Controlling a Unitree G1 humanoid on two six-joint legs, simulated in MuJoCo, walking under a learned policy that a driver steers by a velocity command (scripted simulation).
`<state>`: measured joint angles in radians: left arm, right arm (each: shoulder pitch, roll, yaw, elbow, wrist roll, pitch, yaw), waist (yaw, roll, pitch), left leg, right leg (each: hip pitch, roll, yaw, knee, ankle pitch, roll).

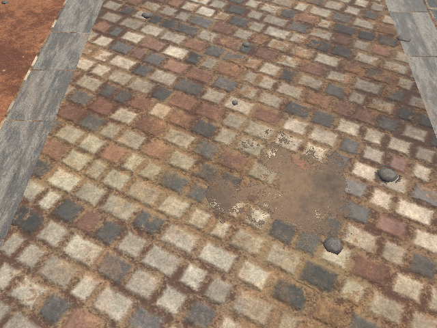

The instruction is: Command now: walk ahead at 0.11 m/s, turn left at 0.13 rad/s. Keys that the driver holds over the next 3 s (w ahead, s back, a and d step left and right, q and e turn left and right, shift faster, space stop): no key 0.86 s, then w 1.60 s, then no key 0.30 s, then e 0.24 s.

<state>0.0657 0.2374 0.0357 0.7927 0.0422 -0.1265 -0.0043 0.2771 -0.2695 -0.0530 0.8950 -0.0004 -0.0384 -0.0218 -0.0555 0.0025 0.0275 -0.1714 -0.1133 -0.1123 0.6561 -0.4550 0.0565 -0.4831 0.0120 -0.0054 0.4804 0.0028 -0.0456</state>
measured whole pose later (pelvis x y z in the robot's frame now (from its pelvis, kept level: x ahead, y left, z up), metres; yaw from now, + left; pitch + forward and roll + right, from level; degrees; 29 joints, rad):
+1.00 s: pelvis +0.11 +0.02 +0.00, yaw -1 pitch -1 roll +0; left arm 0.19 0.22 0.05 1.06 -0.02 -0.01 0.03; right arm 0.33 -0.20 -0.04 1.07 0.02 -0.03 -0.04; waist -0.01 0.00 0.00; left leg -0.11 0.00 -0.01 0.55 -0.42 0.02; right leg -0.32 0.00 -0.02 0.69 -0.39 -0.03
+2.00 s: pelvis +0.58 +0.04 +0.02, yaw -1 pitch +1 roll +2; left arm 0.08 0.26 0.07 0.90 -0.01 -0.08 0.01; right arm 0.36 -0.23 -0.05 1.02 0.00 -0.10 0.00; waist -0.07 -0.04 -0.01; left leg -0.03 -0.08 0.06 0.20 -0.20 0.07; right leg -0.70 -0.14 0.04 0.70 0.08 -0.01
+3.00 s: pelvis +1.03 +0.02 +0.01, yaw -6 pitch +1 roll +1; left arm 0.19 0.26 0.07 0.95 -0.01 0.03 0.05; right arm 0.09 -0.23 -0.05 0.94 -0.02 -0.02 -0.04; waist 0.01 -0.02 0.03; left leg -0.35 0.00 0.12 0.42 -0.10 0.06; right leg -0.47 -0.07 0.00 0.88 -0.42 0.03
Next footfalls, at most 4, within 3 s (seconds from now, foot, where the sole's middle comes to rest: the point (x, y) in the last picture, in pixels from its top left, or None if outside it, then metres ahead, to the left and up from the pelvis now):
0.24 left None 0.08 0.14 -0.76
1.62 left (180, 296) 0.56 0.12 -0.76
2.18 right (248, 205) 0.88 -0.12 -0.76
2.68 left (184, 148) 1.16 0.11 -0.76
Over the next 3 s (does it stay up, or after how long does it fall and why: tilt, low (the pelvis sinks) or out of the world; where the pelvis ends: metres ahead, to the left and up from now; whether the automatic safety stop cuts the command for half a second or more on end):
stays up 1.03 0.02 0.01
